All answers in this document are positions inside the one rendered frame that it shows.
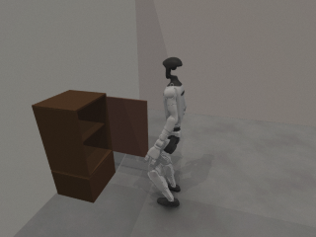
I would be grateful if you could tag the right robot upper arm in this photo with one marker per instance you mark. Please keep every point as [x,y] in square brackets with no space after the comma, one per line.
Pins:
[185,103]

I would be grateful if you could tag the robot right shin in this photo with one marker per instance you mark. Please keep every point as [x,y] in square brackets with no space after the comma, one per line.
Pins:
[169,173]

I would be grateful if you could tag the left robot upper arm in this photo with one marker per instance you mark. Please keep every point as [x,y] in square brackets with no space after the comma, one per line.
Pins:
[170,96]

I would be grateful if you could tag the left robot forearm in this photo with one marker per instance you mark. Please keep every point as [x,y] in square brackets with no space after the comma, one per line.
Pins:
[168,129]

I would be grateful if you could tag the cupboard door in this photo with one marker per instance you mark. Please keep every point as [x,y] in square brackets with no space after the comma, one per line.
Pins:
[128,120]

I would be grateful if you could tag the robot left hand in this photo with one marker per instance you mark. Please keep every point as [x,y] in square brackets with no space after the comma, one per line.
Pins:
[153,153]

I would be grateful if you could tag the robot head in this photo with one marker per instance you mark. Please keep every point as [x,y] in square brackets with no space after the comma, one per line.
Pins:
[172,63]

